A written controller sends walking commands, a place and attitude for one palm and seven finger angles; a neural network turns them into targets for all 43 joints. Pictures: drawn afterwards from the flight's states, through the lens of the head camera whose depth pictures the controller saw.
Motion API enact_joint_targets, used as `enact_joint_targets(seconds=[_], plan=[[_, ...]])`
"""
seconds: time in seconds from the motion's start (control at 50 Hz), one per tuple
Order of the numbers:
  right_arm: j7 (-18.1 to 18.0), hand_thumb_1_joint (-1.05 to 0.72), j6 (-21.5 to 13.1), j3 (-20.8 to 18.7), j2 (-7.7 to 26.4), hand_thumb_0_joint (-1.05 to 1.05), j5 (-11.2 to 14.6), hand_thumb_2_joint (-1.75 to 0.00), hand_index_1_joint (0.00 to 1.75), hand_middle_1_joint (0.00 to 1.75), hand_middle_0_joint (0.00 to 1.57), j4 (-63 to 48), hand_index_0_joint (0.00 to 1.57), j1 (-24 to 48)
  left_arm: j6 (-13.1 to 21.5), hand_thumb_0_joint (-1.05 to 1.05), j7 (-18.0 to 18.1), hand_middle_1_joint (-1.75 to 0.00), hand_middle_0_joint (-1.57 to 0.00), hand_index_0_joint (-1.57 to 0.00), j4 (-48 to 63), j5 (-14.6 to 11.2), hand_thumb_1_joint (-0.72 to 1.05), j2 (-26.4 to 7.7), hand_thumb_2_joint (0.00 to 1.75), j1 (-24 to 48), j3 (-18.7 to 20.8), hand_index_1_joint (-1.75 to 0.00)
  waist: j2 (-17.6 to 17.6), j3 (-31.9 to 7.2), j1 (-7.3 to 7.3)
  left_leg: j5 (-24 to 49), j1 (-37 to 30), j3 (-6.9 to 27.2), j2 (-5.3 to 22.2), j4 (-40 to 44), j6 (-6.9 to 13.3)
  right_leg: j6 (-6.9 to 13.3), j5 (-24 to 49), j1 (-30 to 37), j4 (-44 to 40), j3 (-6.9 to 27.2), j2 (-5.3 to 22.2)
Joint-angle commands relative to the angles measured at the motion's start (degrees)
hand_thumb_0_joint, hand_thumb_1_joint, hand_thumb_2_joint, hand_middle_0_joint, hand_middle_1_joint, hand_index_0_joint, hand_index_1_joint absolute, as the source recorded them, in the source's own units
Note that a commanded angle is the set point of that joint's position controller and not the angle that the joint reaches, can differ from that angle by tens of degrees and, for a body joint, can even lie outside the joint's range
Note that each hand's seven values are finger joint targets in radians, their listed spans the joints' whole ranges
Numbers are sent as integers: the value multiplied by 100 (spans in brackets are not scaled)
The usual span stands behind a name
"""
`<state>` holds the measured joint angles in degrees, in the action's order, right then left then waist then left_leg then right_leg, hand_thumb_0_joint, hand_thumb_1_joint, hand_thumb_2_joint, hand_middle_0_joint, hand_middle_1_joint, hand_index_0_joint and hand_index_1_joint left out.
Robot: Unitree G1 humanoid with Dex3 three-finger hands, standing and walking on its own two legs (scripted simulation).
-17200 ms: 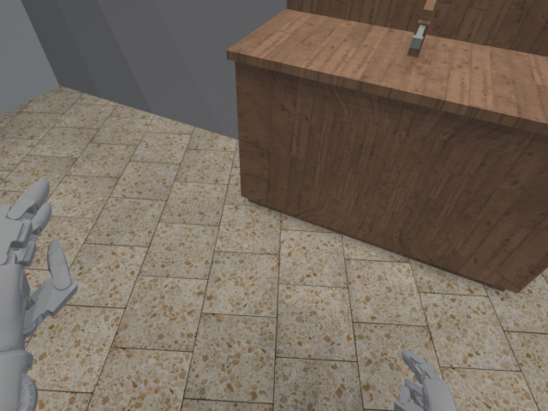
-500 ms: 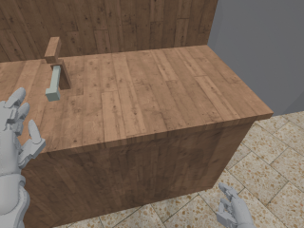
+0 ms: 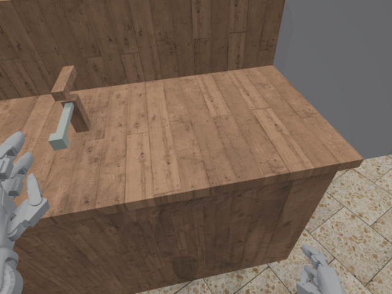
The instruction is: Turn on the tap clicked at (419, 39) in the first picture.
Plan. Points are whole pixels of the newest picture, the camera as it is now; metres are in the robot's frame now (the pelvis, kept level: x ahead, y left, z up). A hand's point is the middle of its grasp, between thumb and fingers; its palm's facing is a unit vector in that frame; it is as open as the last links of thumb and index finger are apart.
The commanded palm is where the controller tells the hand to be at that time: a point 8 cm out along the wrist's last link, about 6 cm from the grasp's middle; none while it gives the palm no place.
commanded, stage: turn the palm inward beside the body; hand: left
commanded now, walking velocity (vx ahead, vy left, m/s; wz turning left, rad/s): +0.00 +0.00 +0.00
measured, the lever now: (59, 141) +0.36 +0.35 +0.14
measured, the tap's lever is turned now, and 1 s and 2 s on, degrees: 2 2 2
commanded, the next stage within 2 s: reach beside the lever's end, fingers flat in 1.30 s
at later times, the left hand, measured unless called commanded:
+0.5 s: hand (28, 220) +0.15 +0.25 +0.19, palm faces +0.49 -0.86 -0.15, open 7.4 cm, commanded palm +0.10 +0.29 +0.20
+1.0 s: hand (34, 212) +0.16 +0.25 +0.19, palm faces +0.49 -0.86 -0.12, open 7.4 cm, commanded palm +0.11 +0.29 +0.20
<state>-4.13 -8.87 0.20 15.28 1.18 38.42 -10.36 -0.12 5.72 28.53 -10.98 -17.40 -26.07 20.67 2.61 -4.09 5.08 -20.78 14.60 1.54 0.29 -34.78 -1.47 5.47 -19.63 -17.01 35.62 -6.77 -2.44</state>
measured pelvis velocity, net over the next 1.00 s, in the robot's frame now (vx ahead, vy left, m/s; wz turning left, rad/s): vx -0.02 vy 0.02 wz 0.01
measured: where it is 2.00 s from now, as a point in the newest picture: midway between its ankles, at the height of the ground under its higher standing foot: outside the picture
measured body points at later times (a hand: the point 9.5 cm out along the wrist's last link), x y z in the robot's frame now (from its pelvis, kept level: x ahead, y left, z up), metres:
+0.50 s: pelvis -0.03 +0.01 +0.00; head -0.07 -0.02 +0.45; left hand +0.12 +0.30 +0.20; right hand +0.19 -0.19 -0.06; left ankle -0.03 +0.14 -0.72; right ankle +0.00 -0.05 -0.73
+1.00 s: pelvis -0.02 +0.02 +0.01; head -0.06 -0.02 +0.45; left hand +0.13 +0.29 +0.20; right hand +0.21 -0.18 -0.06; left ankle -0.03 +0.14 -0.72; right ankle +0.00 -0.05 -0.73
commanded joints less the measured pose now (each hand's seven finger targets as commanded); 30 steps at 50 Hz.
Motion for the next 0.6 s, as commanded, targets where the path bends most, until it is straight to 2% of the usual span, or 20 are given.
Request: enact_joint_targets(seconds=[0.0, 0.06, 0.08, 0.14, 0.18, 0.26, 0.28, 0.3, 0.36, 0.4, 0.46, 0.48, 0.52, 0.56, 0.58], plan=[[-107, -90, -523, -118, 458, 0, 76, -90, 30, 30, 20, -944, 20, 667, 232, 0, -44, -30, -20, -20, 1095, -78, 90, -974, 90, 811, 521, -30, -347, -530, -112, 1915, 14, -111, -42, 194, 337, -686, 2904, 591, -592, 593, 551], [-137, -90, -619, -99, 442, 0, 87, -90, 30, 30, 20, -970, 20, 738, 168, 0, -8, -30, -20, -20, 1233, -82, 90, -928, 90, 900, 402, -30, -240, -522, -46, 1706, 0, -82, -63, 298, 340, -635, 2250, 531, -661, 568, 529], [-127, -90, -674, -62, 402, 0, 124, -90, 30, 30, 20, -1015, 20, 884, 160, 0, 42, -30, -20, -20, 1375, -34, 90, -948, 90, 925, 389, -30, 10, -490, -9, 1715, -97, -108, -62, 311, 337, -580, 2039, 458, -663, 547, 488], [-135, -90, -703, -46, 407, 0, 88, -90, 30, 30, 20, -1009, 20, 844, 33, 0, 150, -30, -20, -20, 1330, -53, 90, -952, 90, 810, 395, -30, -270, -448, 28, 1423, 63, -46, -60, 403, 332, -566, 1512, 470, -756, 542, 483], [-125, -90, -704, -12, 386, 0, 127, -90, 30, 30, 20, -1028, 20, 989, -86, 0, 206, -30, -20, -20, 1355, -58, 90, -995, 90, 731, 481, -30, -229, -389, 60, 1346, 57, -68, -53, 416, 331, -562, 1347, 467, -819, 568, 467], [-130, -90, -682, 28, 354, 0, 124, -90, 30, 30, 20, -1032, 20, 1063, -357, 0, 302, -30, -20, -20, 1417, -137, 90, -842, 90, 816, 366, -30, -21, -216, 45, 1028, 104, -57, -45, 485, 309, -535, 795, 358, -946, 564, 469], [-124, -90, -690, 65, 341, 0, 156, -90, 30, 30, 20, -1026, 20, 1147, -407, 0, 340, -30, -20, -20, 1449, -141, 90, -842, 90, 862, 401, -30, -20, -129, 44, 967, 97, -33, -38, 510, 304, -517, 654, 314, -981, 548, 447], [-127, -90, -682, 66, 331, 0, 161, -90, 30, 30, 20, -1019, 20, 1141, -481, 0, 342, -30, -20, -20, 1408, -156, 90, -740, 90, 898, 274, -30, -58, -68, 19, 810, 122, -23, -32, 530, 302, -524, 407, 231, -1036, 539, 448], [-154, -90, -697, 82, 351, 0, 143, -90, 30, 30, 20, -1017, 20, 1204, -626, 0, 384, -30, -20, -20, 1507, -164, 90, -763, 90, 1044, 202, -30, -117, 44, 8, 552, 159, 10, -38, 552, 314, -532, -5, 208, -1172, 626, 477], [-154, -90, -725, 107, 319, 0, 168, -90, 30, 30, 20, -1034, 20, 1292, -693, 0, 424, -30, -20, -20, 1650, -112, 90, -721, 90, 1177, 72, -30, 18, 44, -4, 346, 128, 13, -54, 571, 309, -526, -312, 136, -1219, 642, 494], [-170, -90, -742, 115, 328, 0, 147, -90, 30, 30, 20, -1022, 20, 1328, -793, 0, 465, -30, -20, -20, 1767, -119, 90, -747, 90, 1129, 48, -30, -23, 34, 15, 216, 161, 44, -61, 575, 305, -520, -525, 182, -1278, 698, 527], [-166, -90, -751, 137, 311, 0, 181, -90, 30, 30, 20, -1017, 20, 1420, -826, 0, 485, -30, -20, -20, 1825, -108, 90, -770, 90, 1147, 61, -30, 97, 98, 27, 129, 146, 35, -64, 566, 302, -516, -632, 140, -1321, 724, 530], [-174, -90, -745, 135, 304, 0, 174, -90, 30, 30, 20, -996, 20, 1406, -915, 0, 512, -30, -20, -20, 1770, -125, 90, -678, 90, 1104, -27, -30, -93, 207, 11, -56, 228, 50, -65, 579, 293, -530, -910, 115, -1385, 735, 550], [-175, -90, -733, 129, 314, 0, 166, -90, 30, 30, 20, -978, 20, 1445, -991, 0, 540, -30, -20, -20, 1857, -142, 90, -694, 90, 1095, -11, -30, -60, 184, 28, -64, 210, 68, -59, 580, 291, -525, -924, 145, -1392, 731, 559], [-168, -90, -749, 143, 300, 0, 185, -90, 30, 30, 20, -984, 20, 1513, -1015, 0, 567, -30, -20, -20, 1937, -132, 90, -707, 90, 1075, 38, -30, 94, 138, 46, -60, 128, 72, -68, 619, 289, -506, -811, 142, -1340, 649, 526]])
